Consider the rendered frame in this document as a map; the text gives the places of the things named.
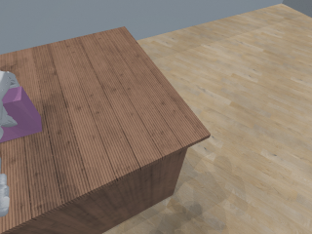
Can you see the table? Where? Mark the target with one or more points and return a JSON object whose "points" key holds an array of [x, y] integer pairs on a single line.
{"points": [[115, 133]]}

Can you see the left robot upper arm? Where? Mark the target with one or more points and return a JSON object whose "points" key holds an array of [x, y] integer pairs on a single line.
{"points": [[4, 195]]}

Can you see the sponge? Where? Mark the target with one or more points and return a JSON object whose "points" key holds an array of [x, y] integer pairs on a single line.
{"points": [[19, 106]]}

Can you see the left robot hand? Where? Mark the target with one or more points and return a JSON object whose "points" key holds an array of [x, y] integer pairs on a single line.
{"points": [[8, 81]]}

